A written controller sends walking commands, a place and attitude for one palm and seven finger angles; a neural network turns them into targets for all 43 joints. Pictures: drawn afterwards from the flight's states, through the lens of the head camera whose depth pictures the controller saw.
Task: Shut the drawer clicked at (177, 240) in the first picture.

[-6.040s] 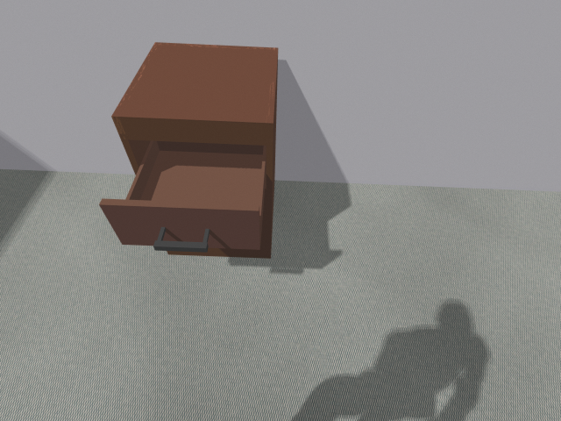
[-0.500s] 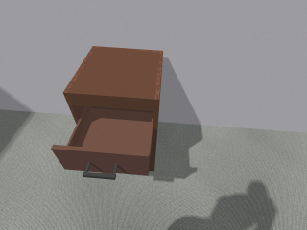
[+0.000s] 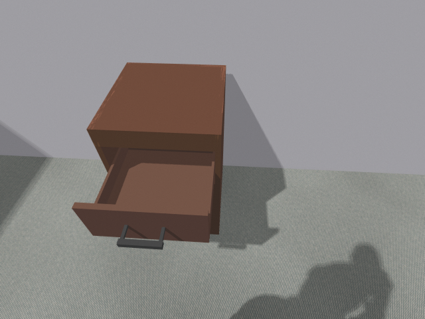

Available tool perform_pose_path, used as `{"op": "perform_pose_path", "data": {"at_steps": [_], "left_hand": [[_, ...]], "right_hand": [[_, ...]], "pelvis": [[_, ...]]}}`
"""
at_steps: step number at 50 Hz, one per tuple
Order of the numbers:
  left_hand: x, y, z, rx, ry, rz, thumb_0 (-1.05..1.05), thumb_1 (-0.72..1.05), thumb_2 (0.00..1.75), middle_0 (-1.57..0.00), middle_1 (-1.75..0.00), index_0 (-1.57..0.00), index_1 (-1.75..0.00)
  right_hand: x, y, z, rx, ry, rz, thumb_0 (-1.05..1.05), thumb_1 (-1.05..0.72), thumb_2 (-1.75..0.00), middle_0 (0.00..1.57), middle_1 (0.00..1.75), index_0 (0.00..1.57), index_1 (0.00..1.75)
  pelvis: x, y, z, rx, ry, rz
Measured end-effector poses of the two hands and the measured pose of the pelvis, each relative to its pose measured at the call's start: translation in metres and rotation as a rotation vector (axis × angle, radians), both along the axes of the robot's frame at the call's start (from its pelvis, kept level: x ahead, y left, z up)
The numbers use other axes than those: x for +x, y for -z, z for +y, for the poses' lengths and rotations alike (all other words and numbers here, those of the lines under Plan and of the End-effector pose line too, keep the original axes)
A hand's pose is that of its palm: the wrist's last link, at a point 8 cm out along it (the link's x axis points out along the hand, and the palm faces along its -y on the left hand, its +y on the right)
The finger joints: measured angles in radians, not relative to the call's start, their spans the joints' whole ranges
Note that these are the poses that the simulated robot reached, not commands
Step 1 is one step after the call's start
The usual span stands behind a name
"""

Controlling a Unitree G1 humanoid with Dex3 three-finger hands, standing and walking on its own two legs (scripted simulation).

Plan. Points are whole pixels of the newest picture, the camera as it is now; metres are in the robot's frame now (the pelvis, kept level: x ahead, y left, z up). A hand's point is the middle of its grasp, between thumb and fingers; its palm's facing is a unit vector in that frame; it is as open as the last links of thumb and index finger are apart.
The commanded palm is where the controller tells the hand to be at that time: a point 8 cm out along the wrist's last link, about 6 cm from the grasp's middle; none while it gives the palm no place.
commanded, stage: come to a stop and stand still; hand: left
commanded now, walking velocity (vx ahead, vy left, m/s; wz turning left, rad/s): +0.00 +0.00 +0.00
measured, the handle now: (142, 237) +0.38 +0.23 -0.24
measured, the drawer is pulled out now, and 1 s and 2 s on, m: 0.24 0.24 0.24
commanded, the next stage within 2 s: look again from close up in 0.68 s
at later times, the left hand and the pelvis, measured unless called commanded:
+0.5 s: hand out of the picture +0.04 +0.17 -0.17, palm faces +0.00 -0.98 -0.20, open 7.3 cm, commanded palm none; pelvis +0.03 +0.00 +0.01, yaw -1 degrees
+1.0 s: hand out of the picture +0.01 +0.14 -0.17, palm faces +0.00 -0.98 -0.18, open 7.4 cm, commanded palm none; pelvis +0.02 -0.02 +0.01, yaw +0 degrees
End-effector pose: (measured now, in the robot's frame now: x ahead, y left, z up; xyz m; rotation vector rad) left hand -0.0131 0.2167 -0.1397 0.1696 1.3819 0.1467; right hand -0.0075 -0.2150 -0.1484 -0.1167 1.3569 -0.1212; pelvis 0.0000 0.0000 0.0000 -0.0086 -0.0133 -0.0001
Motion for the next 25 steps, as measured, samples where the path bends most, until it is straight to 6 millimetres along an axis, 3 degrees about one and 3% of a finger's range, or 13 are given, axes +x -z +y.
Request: {"op": "perform_pose_path", "data": {"at_steps": [6,13,25], "left_hand": [[0.021,-0.003,0.009,0.016,0.004,-0.029,0.00,0.91,0.90,-0.19,-0.30,-0.20,-0.30],[0.040,-0.002,0.005,0.002,0.015,-0.037,0.00,0.91,0.90,-0.19,-0.30,-0.20,-0.30],[0.051,-0.002,0.000,-0.001,0.015,-0.036,0.01,0.92,0.90,-0.20,-0.30,-0.20,-0.30]], "right_hand": [[0.008,-0.001,0.003,-0.002,-0.006,0.009,0.01,-0.92,-0.90,0.20,0.30,0.20,0.30],[0.020,-0.006,-0.001,-0.019,-0.002,0.014,0.01,-0.92,-0.90,0.20,0.30,0.20,0.30],[0.037,-0.010,-0.011,-0.039,0.002,0.005,0.00,-0.91,-0.90,0.20,0.30,0.20,0.30]], "pelvis": [[0.010,-0.002,0.002,0.008,0.008,0.004],[0.020,-0.004,0.001,0.013,0.014,0.007],[0.030,-0.006,-0.005,0.016,0.015,-0.003]]}}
